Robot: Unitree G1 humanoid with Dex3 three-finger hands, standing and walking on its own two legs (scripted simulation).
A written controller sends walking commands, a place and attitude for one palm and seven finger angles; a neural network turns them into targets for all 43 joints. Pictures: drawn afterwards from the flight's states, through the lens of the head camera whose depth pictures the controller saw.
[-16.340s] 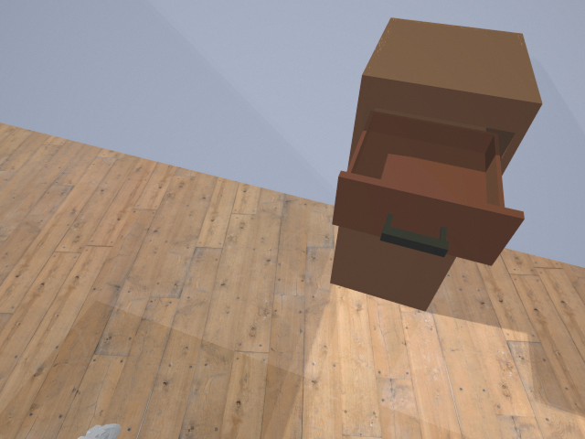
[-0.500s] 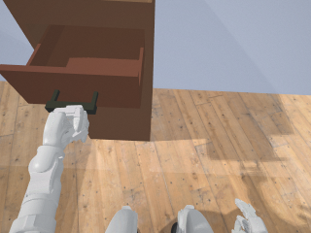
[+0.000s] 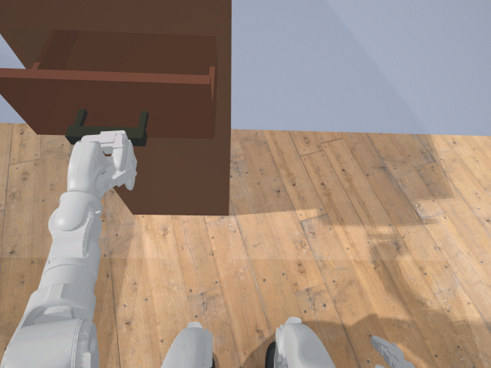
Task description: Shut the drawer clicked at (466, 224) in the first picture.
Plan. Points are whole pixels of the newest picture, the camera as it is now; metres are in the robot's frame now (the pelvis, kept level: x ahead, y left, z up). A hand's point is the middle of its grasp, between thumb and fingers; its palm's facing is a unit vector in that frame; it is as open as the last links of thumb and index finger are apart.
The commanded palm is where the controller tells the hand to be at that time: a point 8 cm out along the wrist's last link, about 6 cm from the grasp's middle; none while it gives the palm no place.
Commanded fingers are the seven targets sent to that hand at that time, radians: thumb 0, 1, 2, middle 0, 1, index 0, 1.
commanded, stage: push the drawer shut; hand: left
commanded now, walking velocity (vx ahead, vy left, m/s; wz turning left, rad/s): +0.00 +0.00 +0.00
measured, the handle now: (110, 126) +0.50 +0.24 +0.05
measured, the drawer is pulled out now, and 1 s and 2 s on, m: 0.11 0.00 0.00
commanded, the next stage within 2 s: pull the fist back off the drawer in 1.48 s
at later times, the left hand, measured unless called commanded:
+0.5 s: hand (136, 140) +0.47 +0.19 +0.04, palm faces -0.01 -1.00 -0.05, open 2.9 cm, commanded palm +0.46 +0.23 +0.05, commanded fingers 0.00 0.90 0.90 -1.40 -1.60 -1.40 -1.60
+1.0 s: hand (140, 112) +0.53 +0.19 +0.05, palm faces -0.01 -1.00 -0.05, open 3.2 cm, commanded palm +0.52 +0.23 +0.05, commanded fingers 0.00 0.90 0.90 -1.40 -1.60 -1.40 -1.60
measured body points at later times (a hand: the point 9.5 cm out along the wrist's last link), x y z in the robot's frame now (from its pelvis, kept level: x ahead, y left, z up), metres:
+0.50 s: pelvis -0.01 +0.00 -0.01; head +0.13 +0.01 +0.42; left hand +0.46 +0.24 +0.05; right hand +0.05 -0.27 -0.12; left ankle +0.01 +0.11 -0.65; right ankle +0.04 -0.12 -0.65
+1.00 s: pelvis -0.01 +0.00 -0.02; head +0.15 +0.02 +0.40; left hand +0.52 +0.24 +0.05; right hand -0.01 -0.27 -0.12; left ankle +0.01 +0.11 -0.65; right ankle +0.04 -0.12 -0.65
